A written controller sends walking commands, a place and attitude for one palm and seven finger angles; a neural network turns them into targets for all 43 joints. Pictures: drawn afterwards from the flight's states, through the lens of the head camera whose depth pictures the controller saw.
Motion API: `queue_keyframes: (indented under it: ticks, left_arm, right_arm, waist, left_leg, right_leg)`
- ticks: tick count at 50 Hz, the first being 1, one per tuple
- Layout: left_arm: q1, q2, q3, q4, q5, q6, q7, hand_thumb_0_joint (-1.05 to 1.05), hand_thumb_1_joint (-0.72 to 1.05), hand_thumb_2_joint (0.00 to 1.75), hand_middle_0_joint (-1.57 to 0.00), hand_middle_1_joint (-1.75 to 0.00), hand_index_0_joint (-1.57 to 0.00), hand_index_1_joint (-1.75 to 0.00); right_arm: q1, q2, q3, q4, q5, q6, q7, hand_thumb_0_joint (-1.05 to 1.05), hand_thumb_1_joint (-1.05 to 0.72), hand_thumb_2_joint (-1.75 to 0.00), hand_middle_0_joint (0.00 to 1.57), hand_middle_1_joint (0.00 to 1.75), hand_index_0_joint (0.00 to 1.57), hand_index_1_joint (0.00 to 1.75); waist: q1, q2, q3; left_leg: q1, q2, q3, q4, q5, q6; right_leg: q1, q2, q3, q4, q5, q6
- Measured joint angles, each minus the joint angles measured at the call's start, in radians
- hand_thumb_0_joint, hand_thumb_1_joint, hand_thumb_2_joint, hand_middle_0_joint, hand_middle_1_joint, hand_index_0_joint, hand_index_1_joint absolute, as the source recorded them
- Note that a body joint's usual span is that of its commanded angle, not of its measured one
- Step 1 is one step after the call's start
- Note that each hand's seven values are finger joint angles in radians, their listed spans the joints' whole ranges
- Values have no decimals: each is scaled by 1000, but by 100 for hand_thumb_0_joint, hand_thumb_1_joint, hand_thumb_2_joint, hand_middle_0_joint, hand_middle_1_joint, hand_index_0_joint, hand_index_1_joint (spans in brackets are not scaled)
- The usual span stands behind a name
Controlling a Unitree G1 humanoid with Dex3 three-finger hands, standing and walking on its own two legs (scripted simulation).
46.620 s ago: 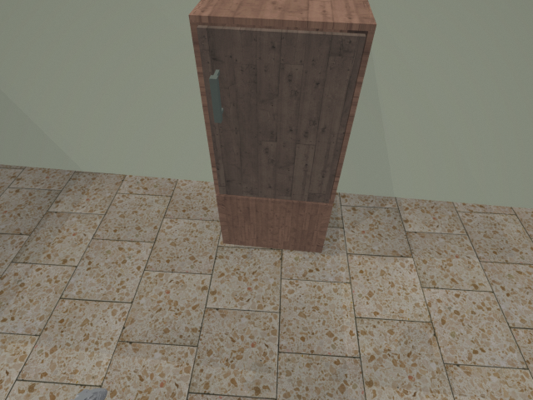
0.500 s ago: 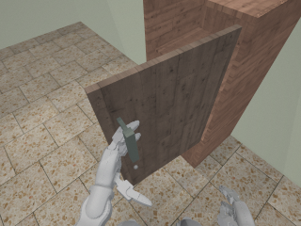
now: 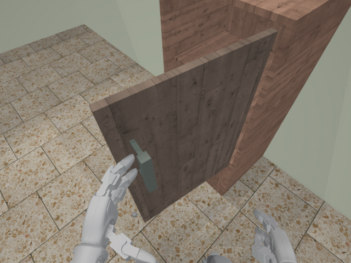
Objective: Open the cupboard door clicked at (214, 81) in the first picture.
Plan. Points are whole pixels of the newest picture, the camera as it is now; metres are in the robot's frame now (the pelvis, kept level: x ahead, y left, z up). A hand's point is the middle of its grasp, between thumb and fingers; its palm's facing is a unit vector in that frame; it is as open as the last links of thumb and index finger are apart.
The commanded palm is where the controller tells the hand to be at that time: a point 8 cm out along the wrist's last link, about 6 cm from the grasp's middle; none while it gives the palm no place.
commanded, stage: slide the hand sideways off the handle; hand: left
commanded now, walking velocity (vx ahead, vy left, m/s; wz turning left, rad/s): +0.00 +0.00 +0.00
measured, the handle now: (143, 166) +0.30 +0.09 +0.08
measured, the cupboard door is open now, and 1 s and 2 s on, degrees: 82 82 82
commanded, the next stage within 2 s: draw the hand back to the body in 0.52 s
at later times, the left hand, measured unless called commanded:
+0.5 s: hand (96, 230) +0.18 +0.16 +0.06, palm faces -0.04 -1.00 -0.05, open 16.3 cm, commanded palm +0.15 +0.21 +0.07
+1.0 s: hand (71, 222) +0.18 +0.19 +0.11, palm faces -0.04 -1.00 -0.07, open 16.3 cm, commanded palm +0.15 +0.25 +0.13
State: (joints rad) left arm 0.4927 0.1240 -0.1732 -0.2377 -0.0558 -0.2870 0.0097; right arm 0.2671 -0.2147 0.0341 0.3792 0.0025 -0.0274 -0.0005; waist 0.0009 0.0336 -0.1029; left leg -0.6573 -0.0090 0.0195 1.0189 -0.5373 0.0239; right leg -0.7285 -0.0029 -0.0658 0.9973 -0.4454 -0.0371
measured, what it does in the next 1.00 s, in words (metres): stands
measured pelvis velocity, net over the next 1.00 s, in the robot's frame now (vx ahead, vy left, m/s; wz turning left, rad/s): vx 0.01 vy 0.03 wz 0.01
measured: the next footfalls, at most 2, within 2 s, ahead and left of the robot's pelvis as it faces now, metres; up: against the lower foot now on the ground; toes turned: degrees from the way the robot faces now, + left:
none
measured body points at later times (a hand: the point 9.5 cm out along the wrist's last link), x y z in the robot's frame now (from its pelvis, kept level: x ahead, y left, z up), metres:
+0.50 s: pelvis +0.00 +0.00 -0.01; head +0.05 +0.00 +0.44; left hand +0.17 +0.21 +0.07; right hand +0.19 -0.23 -0.07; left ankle -0.02 +0.10 -0.68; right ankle +0.03 -0.10 -0.68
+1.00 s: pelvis +0.01 +0.03 +0.01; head +0.02 +0.03 +0.46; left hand +0.17 +0.24 +0.11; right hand +0.19 -0.19 -0.05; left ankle -0.02 +0.10 -0.68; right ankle +0.03 -0.10 -0.68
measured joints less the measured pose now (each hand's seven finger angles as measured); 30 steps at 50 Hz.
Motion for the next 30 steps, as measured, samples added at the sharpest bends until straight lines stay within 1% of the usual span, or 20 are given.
queue_keyframes:
  ticks: [9, 22, 26, 30]
  left_arm:
    - [67, 34, 85, -45, -57, -37, -93, -1, -50, 30, -18, -32, -19, -32]
    - [107, 80, 210, -49, -149, -26, -196, -1, -50, 30, -15, -31, -15, -30]
    - [121, 91, 229, -49, -172, -27, -222, -1, -50, 30, -15, -30, -15, -30]
    - [124, 88, 221, -57, -184, -33, -235, -1, -50, 30, -15, -30, -15, -30]
  right_arm:
    - [-1, -14, -17, 4, 9, -23, -18, 1, -90, -90, 20, 30, 21, 30]
    - [-2, -15, -27, 12, 28, -28, -46, 1, -90, -90, 20, 30, 20, 30]
    - [-2, -16, -28, 13, 32, -37, -51, 1, -90, -90, 20, 30, 20, 30]
    - [-3, -19, -26, 9, 32, -52, -51, 1, -90, -90, 20, 30, 20, 30]
  waist:
    - [5, -1, -9]
    - [6, -2, -26]
    - [5, 2, -27]
    - [4, 7, -28]
  left_leg:
    - [-51, 3, -20, 43, -16, -7]
    - [-76, 8, -33, 74, -29, -7]
    - [-78, 8, -35, 79, -31, -2]
    - [-85, 6, -36, 86, -32, 5]
  right_leg:
    - [-41, 0, -20, 33, -16, -7]
    - [-55, 5, -33, 44, -22, -6]
    - [-51, 6, -35, 40, -19, -1]
    - [-54, 3, -36, 39, -16, 5]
